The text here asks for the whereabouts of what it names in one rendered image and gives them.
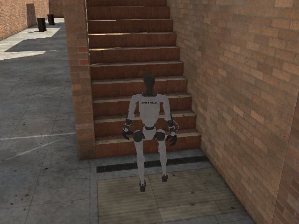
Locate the left robot upper arm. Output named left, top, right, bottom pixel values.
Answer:
left=127, top=94, right=140, bottom=120

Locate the robot right hand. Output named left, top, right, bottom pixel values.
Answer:
left=166, top=135, right=177, bottom=146

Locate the right robot upper arm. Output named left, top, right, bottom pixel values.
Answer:
left=159, top=94, right=171, bottom=121

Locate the robot left foot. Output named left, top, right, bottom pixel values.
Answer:
left=139, top=180, right=146, bottom=192

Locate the right robot forearm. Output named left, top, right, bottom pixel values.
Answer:
left=167, top=114, right=176, bottom=136

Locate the robot left hand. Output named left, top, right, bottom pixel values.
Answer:
left=122, top=130, right=133, bottom=140

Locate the left robot shin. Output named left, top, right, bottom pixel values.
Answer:
left=137, top=156, right=144, bottom=186

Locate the left robot forearm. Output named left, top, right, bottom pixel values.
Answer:
left=123, top=114, right=132, bottom=132

